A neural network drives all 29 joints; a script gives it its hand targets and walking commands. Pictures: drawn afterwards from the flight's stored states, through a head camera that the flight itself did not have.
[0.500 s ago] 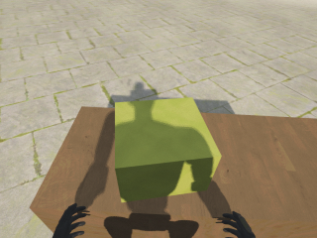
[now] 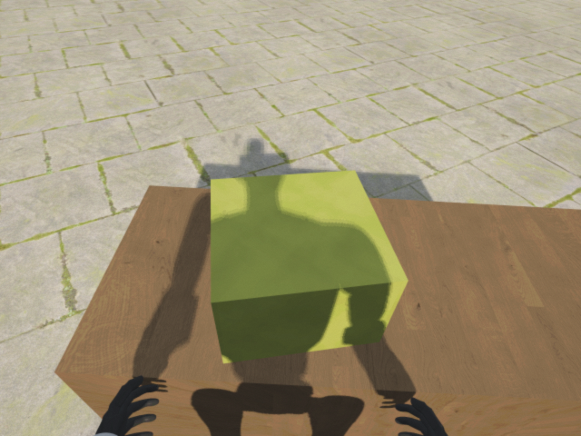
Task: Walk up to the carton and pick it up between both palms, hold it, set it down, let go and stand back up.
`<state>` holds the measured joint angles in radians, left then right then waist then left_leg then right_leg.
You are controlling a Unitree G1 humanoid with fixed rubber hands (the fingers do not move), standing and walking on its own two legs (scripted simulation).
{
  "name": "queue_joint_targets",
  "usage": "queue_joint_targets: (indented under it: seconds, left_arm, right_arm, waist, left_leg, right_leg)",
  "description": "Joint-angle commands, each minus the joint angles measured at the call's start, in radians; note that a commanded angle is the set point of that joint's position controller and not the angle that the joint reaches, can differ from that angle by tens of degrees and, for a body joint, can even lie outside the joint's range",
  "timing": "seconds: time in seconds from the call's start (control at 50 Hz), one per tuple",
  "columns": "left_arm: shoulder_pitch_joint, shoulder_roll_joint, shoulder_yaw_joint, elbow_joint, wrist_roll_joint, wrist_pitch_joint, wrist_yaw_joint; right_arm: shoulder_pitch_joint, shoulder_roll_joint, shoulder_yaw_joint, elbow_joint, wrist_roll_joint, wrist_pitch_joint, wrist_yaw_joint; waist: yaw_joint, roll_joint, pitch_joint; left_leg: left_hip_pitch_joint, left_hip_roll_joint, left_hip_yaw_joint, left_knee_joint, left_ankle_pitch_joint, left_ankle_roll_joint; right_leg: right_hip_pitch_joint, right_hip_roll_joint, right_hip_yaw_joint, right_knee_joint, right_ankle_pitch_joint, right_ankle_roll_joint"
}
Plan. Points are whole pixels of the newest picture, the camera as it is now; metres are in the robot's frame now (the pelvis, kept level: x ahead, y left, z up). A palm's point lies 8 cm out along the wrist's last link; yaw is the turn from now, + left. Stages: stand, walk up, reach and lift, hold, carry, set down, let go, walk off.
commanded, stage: let go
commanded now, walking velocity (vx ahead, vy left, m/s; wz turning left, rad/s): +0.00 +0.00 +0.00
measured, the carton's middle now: (293, 259) +0.44 +0.02 -0.06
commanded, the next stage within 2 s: stand in 0.04 s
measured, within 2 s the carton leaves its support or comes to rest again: neither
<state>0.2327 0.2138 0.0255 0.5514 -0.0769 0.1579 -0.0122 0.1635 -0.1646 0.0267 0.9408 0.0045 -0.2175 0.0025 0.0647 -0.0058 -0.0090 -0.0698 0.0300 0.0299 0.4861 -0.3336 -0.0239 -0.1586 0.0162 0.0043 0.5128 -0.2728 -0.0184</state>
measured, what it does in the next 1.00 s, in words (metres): stands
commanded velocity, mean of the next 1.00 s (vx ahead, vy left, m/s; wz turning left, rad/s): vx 0.00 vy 0.00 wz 0.00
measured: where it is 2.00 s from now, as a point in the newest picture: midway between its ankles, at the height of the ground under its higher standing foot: outside the picture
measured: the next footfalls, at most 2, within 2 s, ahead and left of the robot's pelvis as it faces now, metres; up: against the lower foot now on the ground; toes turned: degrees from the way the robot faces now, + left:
none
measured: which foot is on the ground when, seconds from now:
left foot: down 0.00-1.00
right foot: down 0.00-1.00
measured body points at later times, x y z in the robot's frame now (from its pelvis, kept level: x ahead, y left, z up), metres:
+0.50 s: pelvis +0.00 +0.00 +0.00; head -0.02 +0.00 +0.45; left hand +0.08 +0.31 -0.11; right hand +0.13 -0.28 -0.11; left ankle -0.04 +0.13 -0.74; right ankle +0.01 -0.11 -0.74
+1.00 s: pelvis +0.01 +0.00 +0.00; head -0.01 +0.00 +0.45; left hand +0.08 +0.31 -0.12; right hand +0.13 -0.28 -0.12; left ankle -0.04 +0.13 -0.74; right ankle +0.01 -0.11 -0.74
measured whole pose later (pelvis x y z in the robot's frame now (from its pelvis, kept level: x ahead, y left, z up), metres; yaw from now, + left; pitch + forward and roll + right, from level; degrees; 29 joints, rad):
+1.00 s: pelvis +0.01 +0.00 +0.00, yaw +0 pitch -4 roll +0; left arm 0.18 0.35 0.03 0.95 -0.02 0.02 0.01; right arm 0.16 -0.32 0.02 0.94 0.00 -0.01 0.00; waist 0.06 -0.01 0.03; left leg -0.08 0.03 0.03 0.47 -0.33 -0.02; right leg -0.17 0.02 0.00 0.50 -0.27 -0.02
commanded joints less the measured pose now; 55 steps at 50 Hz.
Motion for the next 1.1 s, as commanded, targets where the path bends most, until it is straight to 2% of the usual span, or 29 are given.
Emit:
queue_joint_targets:
  seconds: [0.0, 0.02, 0.04, 0.08, 0.1, 0.12, 0.16, 0.2, 0.28, 0.32, 0.34, 0.36, 0.38, 0.4, 0.44, 0.46, 0.52, 0.54, 0.6, 0.64, 0.68, 0.78, 0.86, 0.88, 0.96, 1.0, 1.04, 1.06, 1.08]
  left_arm:
    - [-0.136, 0.118, 0.036, -0.146, 0.087, 0.011, -0.003]
    - [-0.142, 0.114, 0.035, -0.141, 0.087, 0.015, -0.002]
    - [-0.097, 0.269, 0.1, -0.007, 0.129, -0.082, 0.037]
    - [-0.093, 0.268, 0.075, 0.037, 0.122, -0.134, 0.042]
    - [-0.099, 0.27, 0.077, 0.054, 0.118, -0.141, 0.046]
    - [-0.106, 0.277, 0.077, 0.076, 0.118, -0.151, 0.044]
    - [-0.136, 0.269, 0.066, 0.107, 0.121, -0.164, 0.042]
    - [-0.12, 0.275, 0.065, 0.14, 0.121, -0.176, 0.033]
    - [-0.125, 0.314, 0.058, 0.205, 0.123, -0.185, 0.026]
    - [-0.125, 0.294, 0.047, 0.221, 0.118, -0.187, 0.026]
    - [-0.121, 0.326, 0.048, 0.241, 0.119, -0.189, 0.03]
    - [-0.127, 0.328, 0.045, 0.254, 0.112, -0.189, 0.024]
    - [-0.116, 0.333, 0.047, 0.261, 0.114, -0.189, 0.026]
    - [-0.116, 0.323, 0.039, 0.273, 0.115, -0.184, 0.028]
    - [-0.114, 0.344, 0.043, 0.293, 0.111, -0.183, 0.032]
    - [-0.126, 0.344, 0.042, 0.295, 0.11, -0.185, 0.032]
    - [-0.126, 0.346, 0.035, 0.321, 0.112, -0.186, 0.031]
    - [-0.121, 0.346, 0.037, 0.317, 0.107, -0.189, 0.031]
    - [-0.131, 0.361, 0.041, 0.334, 0.107, -0.185, 0.035]
    - [-0.127, 0.353, 0.037, 0.341, 0.109, -0.184, 0.033]
    - [-0.141, 0.366, 0.043, 0.345, 0.102, -0.19, 0.03]
    - [-0.138, 0.355, 0.042, 0.359, 0.097, -0.188, 0.029]
    - [-0.154, 0.34, 0.03, 0.367, 0.099, -0.187, 0.027]
    - [-0.163, 0.356, 0.035, 0.365, 0.101, -0.191, 0.027]
    - [-0.133, 0.347, 0.035, 0.388, 0.095, -0.184, 0.029]
    - [-0.139, 0.368, 0.041, 0.392, 0.098, -0.189, 0.027]
    - [-0.159, 0.353, 0.037, 0.383, 0.101, -0.19, 0.025]
    - [-0.156, 0.36, 0.041, 0.393, 0.095, -0.187, 0.025]
    - [-0.155, 0.359, 0.039, 0.386, 0.1, -0.188, 0.025]
  right_arm:
    - [-0.081, -0.085, -0.085, -0.218, -0.044, -0.02, -0.014]
    - [-0.089, -0.087, -0.093, -0.216, -0.049, -0.017, -0.014]
    - [0.014, -0.369, -0.12, -0.14, -0.048, 0.069, -0.029]
    - [-0.014, -0.365, -0.119, -0.142, -0.04, 0.125, -0.035]
    - [-0.024, -0.345, -0.111, -0.145, -0.037, 0.142, -0.033]
    - [-0.04, -0.317, -0.104, -0.13, -0.038, 0.158, -0.03]
    - [-0.052, -0.323, -0.103, -0.121, -0.037, 0.166, -0.021]
    - [-0.048, -0.327, -0.099, -0.117, -0.035, 0.17, -0.019]
    - [-0.041, -0.336, -0.088, -0.093, -0.028, 0.186, -0.012]
    - [-0.059, -0.37, -0.092, -0.092, -0.03, 0.19, -0.012]
    - [-0.044, -0.374, -0.09, -0.078, -0.026, 0.194, -0.013]
    - [-0.075, -0.364, -0.083, -0.074, -0.028, 0.2, -0.012]
    - [-0.071, -0.378, -0.087, -0.079, -0.021, 0.201, -0.011]
    - [-0.064, -0.39, -0.091, -0.072, -0.019, 0.202, -0.015]
    - [-0.066, -0.396, -0.092, -0.074, -0.019, 0.204, -0.011]
    - [-0.064, -0.389, -0.088, -0.07, -0.017, 0.206, -0.013]
    - [-0.077, -0.391, -0.09, -0.069, -0.023, 0.206, -0.011]
    - [-0.06, -0.374, -0.084, -0.064, -0.018, 0.208, -0.011]
    - [-0.07, -0.38, -0.086, -0.07, -0.017, 0.203, -0.011]
    - [-0.061, -0.386, -0.08, -0.054, -0.023, 0.203, -0.016]
    - [-0.076, -0.399, -0.092, -0.056, -0.018, 0.209, -0.017]
    - [-0.083, -0.405, -0.086, -0.054, -0.024, 0.2, -0.015]
    - [-0.063, -0.391, -0.088, -0.053, -0.011, 0.201, -0.016]
    - [-0.059, -0.408, -0.088, -0.042, -0.018, 0.203, -0.018]
    - [-0.075, -0.389, -0.083, -0.053, -0.016, 0.201, -0.019]
    - [-0.076, -0.381, -0.08, -0.05, -0.02, 0.202, -0.02]
    - [-0.089, -0.391, -0.084, -0.055, -0.018, 0.201, -0.02]
    - [-0.087, -0.405, -0.084, -0.057, -0.017, 0.202, -0.019]
    - [-0.067, -0.395, -0.086, -0.049, -0.018, 0.202, -0.022]
  waist:
    - [-0.086, -0.008, 0.133]
    - [-0.078, -0.014, 0.137]
    - [-0.037, -0.051, 0.172]
    - [-0.059, -0.078, 0.161]
    - [-0.059, -0.035, 0.178]
    - [-0.062, -0.046, 0.163]
    - [-0.054, -0.07, 0.184]
    - [-0.056, -0.035, 0.162]
    - [-0.069, -0.054, 0.131]
    - [-0.063, 0.015, 0.141]
    - [-0.071, 0.004, 0.129]
    - [-0.054, -0.049, 0.123]
    - [-0.056, -0.049, 0.139]
    - [-0.063, 0.001, 0.141]
    - [-0.066, 0.008, 0.144]
    - [-0.063, -0.052, 0.144]
    - [-0.058, -0.034, 0.163]
    - [-0.066, 0.008, 0.169]
    - [-0.068, -0.037, 0.146]
    - [-0.051, -0.016, 0.134]
    - [-0.064, -0.011, 0.156]
    - [-0.046, 0.01, 0.151]
    - [-0.072, -0.027, 0.115]
    - [-0.062, 0.005, 0.134]
    - [-0.054, 0.033, 0.124]
    - [-0.05, -0.006, 0.145]
    - [-0.054, -0.003, 0.091]
    - [-0.06, 0.056, 0.131]
    - [-0.074, 0.012, 0.136]
  left_leg:
    - [-0.104, -0.047, 0.015, -0.099, 0.293, -0.004]
    - [-0.108, -0.047, 0.016, -0.101, 0.271, -0.006]
    - [-0.264, 0.046, -0.066, -0.102, 0.326, 0.02]
    - [-0.209, 0.049, -0.076, -0.107, 0.239, 0.032]
    - [-0.232, 0.036, -0.071, -0.104, 0.188, 0.041]
    - [-0.214, 0.033, -0.071, -0.11, 0.16, 0.038]
    - [-0.219, 0.038, -0.087, -0.12, 0.143, 0.051]
    - [-0.198, 0.032, -0.092, -0.118, 0.152, 0.054]
    - [-0.156, 0.049, -0.098, -0.136, 0.201, 0.053]
    - [-0.165, 0.041, -0.09, -0.124, 0.213, 0.051]
    - [-0.15, 0.043, -0.091, -0.121, 0.237, 0.047]
    - [-0.147, 0.05, -0.098, -0.13, 0.234, 0.045]
    - [-0.144, 0.05, -0.095, -0.126, 0.23, 0.043]
    - [-0.135, 0.049, -0.084, -0.12, 0.233, 0.043]
    - [-0.149, 0.049, -0.093, -0.117, 0.239, 0.05]
    - [-0.132, 0.05, -0.088, -0.115, 0.248, 0.041]
    - [-0.138, 0.053, -0.098, -0.129, 0.215, 0.051]
    - [-0.145, 0.049, -0.093, -0.128, 0.198, 0.054]
    - [-0.133, 0.055, -0.105, -0.139, 0.217, 0.057]
    - [-0.133, 0.063, -0.102, -0.134, 0.25, 0.062]
    - [-0.133, 0.06, -0.095, -0.134, 0.225, 0.058]
    - [-0.159, 0.061, -0.111, -0.148, 0.228, 0.065]
    - [-0.091, 0.062, -0.104, -0.131, 0.251, 0.054]
    - [-0.122, 0.069, -0.102, -0.142, 0.277, 0.055]
    - [-0.117, 0.068, -0.095, -0.135, 0.296, 0.061]
    - [-0.131, 0.068, -0.102, -0.145, 0.304, 0.061]
    - [-0.111, 0.067, -0.099, -0.144, 0.303, 0.059]
    - [-0.108, 0.072, -0.094, -0.14, 0.318, 0.059]
    - [-0.101, 0.072, -0.095, -0.148, 0.304, 0.056]
  right_leg:
    - [0.114, 0.007, -0.014, -0.177, 0.279, 0.005]
    - [0.094, 0.006, -0.012, -0.182, 0.25, 0.005]
    - [0.043, -0.095, 0.079, -0.099, 0.292, -0.012]
    - [-0.024, -0.11, 0.111, -0.138, 0.212, -0.016]
    - [-0.023, -0.112, 0.124, -0.151, 0.152, -0.01]
    - [-0.029, -0.113, 0.132, -0.17, 0.074, -0.008]
    - [-0.047, -0.125, 0.145, -0.183, 0.053, -0.011]
    - [-0.026, -0.114, 0.135, -0.184, 0.084, -0.006]
    - [-0.017, -0.106, 0.122, -0.157, 0.149, -0.004]
    - [-0.014, -0.114, 0.125, -0.165, 0.202, -0.001]
    - [-0.012, -0.114, 0.126, -0.159, 0.194, -0.005]
    - [-0.005, -0.102, 0.11, -0.16, 0.182, 0.001]
    - [-0.022, -0.112, 0.129, -0.181, 0.175, -0.005]
    - [-0.029, -0.122, 0.144, -0.179, 0.189, -0.009]
    - [-0.015, -0.126, 0.137, -0.185, 0.184, -0.011]
    - [-0.026, -0.118, 0.122, -0.183, 0.181, -0.008]
    - [-0.042, -0.127, 0.131, -0.195, 0.165, -0.01]
    - [-0.038, -0.131, 0.149, -0.189, 0.153, -0.011]
    - [-0.016, -0.113, 0.129, -0.181, 0.196, -0.016]
    - [-0.005, -0.122, 0.137, -0.178, 0.183, -0.015]
    - [-0.038, -0.127, 0.147, -0.184, 0.176, -0.011]
    - [0.003, -0.122, 0.134, -0.175, 0.202, -0.018]
    - [-0.01, -0.127, 0.142, -0.185, 0.235, -0.018]
    - [0.005, -0.123, 0.124, -0.167, 0.268, -0.016]
    - [0.03, -0.13, 0.129, -0.166, 0.315, -0.01]
    - [0.034, -0.126, 0.118, -0.159, 0.311, -0.013]
    - [0.056, -0.132, 0.113, -0.147, 0.34, -0.016]
    - [0.013, -0.123, 0.133, -0.161, 0.352, -0.021]
    - [0.007, -0.125, 0.116, -0.166, 0.344, -0.013]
